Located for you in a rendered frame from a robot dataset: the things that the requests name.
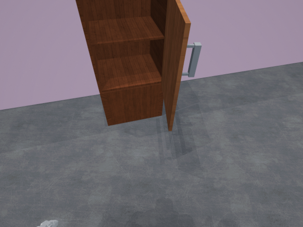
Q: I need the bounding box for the cupboard door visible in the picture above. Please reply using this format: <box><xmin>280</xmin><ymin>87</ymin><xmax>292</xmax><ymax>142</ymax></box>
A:
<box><xmin>161</xmin><ymin>0</ymin><xmax>191</xmax><ymax>131</ymax></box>

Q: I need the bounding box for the handle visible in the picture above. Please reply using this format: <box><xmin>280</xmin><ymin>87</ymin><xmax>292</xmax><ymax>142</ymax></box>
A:
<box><xmin>182</xmin><ymin>42</ymin><xmax>202</xmax><ymax>77</ymax></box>

